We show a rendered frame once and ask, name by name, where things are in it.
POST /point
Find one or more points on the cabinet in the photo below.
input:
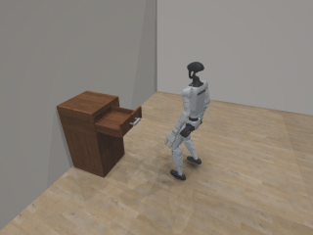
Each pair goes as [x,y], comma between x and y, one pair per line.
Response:
[90,150]

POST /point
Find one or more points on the drawer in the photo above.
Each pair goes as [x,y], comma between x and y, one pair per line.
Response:
[115,121]

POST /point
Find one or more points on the robot left shin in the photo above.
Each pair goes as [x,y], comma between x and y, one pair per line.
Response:
[178,161]

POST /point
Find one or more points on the handle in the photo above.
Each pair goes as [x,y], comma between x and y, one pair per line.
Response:
[136,121]

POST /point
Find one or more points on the left robot upper arm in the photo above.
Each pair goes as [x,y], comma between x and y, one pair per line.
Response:
[186,94]

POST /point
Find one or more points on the left robot hand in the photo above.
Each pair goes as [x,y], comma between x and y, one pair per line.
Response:
[170,137]

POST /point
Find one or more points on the right robot upper arm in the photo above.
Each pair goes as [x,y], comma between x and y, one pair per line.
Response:
[206,97]

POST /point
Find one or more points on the right robot forearm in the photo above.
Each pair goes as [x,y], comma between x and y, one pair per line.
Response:
[203,109]

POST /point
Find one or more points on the left robot forearm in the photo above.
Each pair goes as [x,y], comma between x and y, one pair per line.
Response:
[180,123]

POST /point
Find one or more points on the right robot foot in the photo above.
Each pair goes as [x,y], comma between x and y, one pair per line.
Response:
[191,159]

